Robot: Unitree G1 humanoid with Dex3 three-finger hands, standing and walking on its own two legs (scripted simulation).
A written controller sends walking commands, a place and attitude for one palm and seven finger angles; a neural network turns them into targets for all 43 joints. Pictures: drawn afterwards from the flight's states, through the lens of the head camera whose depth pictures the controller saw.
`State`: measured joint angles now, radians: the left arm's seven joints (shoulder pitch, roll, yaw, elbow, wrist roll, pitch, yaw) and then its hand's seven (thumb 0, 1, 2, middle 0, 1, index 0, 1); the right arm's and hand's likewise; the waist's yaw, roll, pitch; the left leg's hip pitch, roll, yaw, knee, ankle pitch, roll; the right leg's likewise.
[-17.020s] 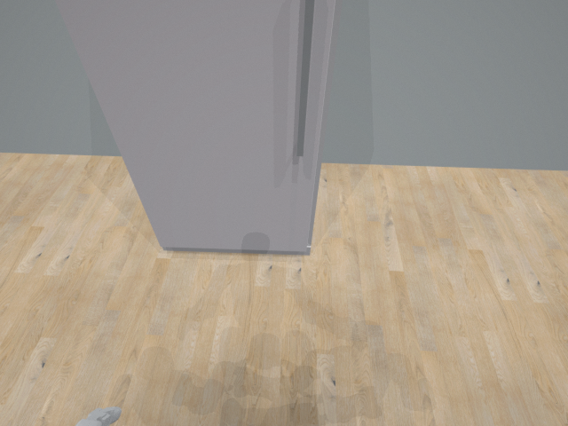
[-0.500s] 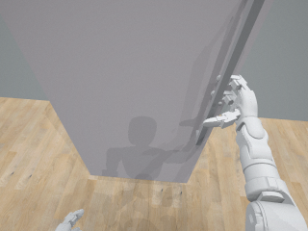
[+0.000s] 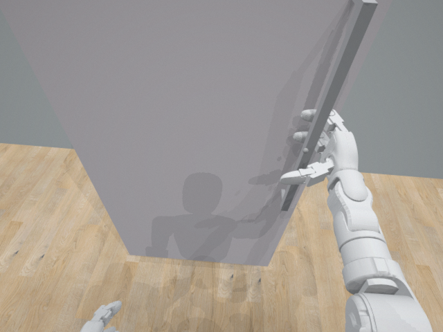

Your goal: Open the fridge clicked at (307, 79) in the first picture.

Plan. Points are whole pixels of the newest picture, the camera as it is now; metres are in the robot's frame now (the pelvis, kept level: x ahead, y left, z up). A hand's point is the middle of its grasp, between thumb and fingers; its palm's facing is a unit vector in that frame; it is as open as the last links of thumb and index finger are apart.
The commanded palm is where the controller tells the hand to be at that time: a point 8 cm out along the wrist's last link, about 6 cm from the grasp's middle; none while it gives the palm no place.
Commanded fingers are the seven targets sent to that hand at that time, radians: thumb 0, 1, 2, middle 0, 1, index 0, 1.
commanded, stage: slide the fingers in behind the handle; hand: right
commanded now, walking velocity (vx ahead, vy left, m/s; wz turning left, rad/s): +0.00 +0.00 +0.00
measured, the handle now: (309, 133) +0.48 -0.13 +0.12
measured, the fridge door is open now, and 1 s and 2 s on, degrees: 0 0 0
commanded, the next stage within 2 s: grip the handle and tug to test in 0.34 s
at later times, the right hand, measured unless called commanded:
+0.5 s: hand (304, 150) +0.41 -0.11 +0.13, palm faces -0.03 +1.00 -0.01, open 14.0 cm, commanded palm +0.39 -0.16 +0.13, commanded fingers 0.00 0.31 -0.38 0.32 1.23 0.32 1.23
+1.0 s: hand (303, 148) +0.42 -0.11 +0.13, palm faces -0.03 +1.00 +0.00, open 7.5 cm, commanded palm +0.39 -0.16 +0.13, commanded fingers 0.00 -0.85 -0.88 0.44 1.39 0.44 1.39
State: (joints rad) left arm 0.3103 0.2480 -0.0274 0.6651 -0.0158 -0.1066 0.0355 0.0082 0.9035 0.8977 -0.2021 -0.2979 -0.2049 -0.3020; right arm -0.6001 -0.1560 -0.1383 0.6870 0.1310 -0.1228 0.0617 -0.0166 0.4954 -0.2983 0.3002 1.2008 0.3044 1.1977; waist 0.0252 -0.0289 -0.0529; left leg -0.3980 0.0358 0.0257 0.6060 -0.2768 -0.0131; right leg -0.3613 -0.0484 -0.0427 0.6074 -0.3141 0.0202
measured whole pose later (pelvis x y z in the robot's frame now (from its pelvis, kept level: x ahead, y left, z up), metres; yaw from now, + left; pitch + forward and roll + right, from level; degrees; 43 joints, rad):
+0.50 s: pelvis -0.01 +0.00 +0.00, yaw +0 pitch +4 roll +0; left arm 0.31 0.24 -0.03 0.67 -0.01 -0.12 0.04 0.01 0.90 0.90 -0.20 -0.30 -0.21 -0.30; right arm -0.63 -0.15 -0.12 0.72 0.13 -0.13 0.04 -0.02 0.49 -0.30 0.30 1.20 0.29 1.19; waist 0.03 -0.03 -0.05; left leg -0.40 0.04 0.02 0.60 -0.26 -0.02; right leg -0.36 -0.04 -0.05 0.60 -0.30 0.01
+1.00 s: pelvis +0.00 +0.00 +0.00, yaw +0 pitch +4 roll +0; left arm 0.31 0.25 -0.03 0.68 -0.01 -0.11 0.03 0.01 0.90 0.90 -0.20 -0.30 -0.21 -0.30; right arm -0.64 -0.15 -0.14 0.74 0.12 -0.14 0.04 0.00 -0.41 -0.69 0.40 1.33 0.39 1.33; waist 0.03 -0.03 -0.05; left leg -0.41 0.04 0.02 0.60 -0.27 -0.02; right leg -0.37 -0.04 -0.05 0.60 -0.31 0.02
